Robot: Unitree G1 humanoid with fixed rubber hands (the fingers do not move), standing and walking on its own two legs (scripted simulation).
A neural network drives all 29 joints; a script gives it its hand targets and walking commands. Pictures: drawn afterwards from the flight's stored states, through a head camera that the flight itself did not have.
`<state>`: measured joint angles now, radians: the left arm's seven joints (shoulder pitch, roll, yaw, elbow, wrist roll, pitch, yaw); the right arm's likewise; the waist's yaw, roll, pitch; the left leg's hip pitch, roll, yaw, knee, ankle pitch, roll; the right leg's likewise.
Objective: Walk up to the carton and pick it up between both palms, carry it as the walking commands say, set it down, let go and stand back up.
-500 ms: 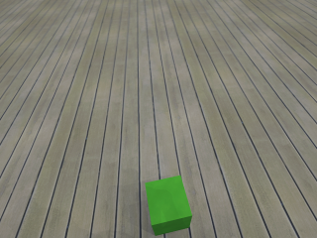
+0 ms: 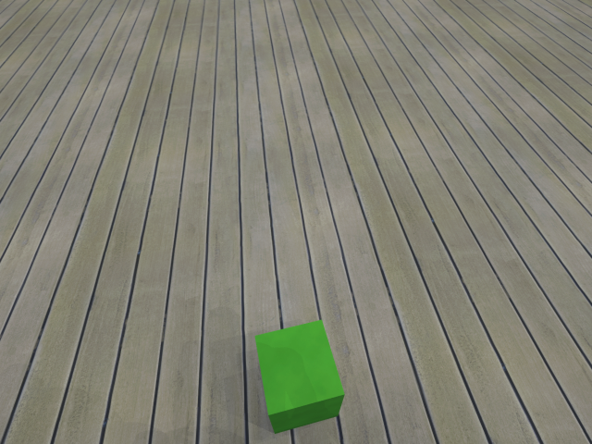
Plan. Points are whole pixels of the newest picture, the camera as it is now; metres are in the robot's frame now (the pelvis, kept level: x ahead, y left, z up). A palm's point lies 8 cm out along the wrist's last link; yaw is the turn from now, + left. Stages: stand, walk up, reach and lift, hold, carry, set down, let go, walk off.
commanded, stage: walk up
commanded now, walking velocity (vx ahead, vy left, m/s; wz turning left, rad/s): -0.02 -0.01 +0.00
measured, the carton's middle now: (298, 377) +0.40 +0.04 -0.64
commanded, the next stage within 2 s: stand in 1.82 s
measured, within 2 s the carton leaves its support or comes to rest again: neither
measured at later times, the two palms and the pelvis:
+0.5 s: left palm out of the picture -0.03 +0.24 -0.15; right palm out of the picture -0.07 -0.25 -0.13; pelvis -0.02 -0.01 +0.00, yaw +4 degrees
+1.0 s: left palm out of the picture -0.03 +0.15 -0.14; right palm (496, 425) +0.18 -0.26 -0.12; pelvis +0.03 -0.07 +0.00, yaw +14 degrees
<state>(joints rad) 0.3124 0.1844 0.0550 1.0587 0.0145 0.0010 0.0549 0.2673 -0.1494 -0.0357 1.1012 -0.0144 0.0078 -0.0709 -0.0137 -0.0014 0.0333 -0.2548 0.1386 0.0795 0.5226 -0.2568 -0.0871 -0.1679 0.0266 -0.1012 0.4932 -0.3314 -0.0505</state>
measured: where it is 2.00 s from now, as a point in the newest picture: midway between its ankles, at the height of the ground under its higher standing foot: outside the picture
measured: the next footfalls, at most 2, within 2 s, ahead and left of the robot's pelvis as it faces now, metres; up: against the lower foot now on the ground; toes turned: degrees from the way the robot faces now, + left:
right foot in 0.62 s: +0.07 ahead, -0.20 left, +0.00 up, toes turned +19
left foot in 0.90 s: +0.02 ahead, +0.04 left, +0.00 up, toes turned +12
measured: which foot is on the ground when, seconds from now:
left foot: down 0.00-0.62, up 0.64-0.88, down 0.90-1.00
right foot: down 0.00-0.42, up 0.44-0.60, down 0.62-1.00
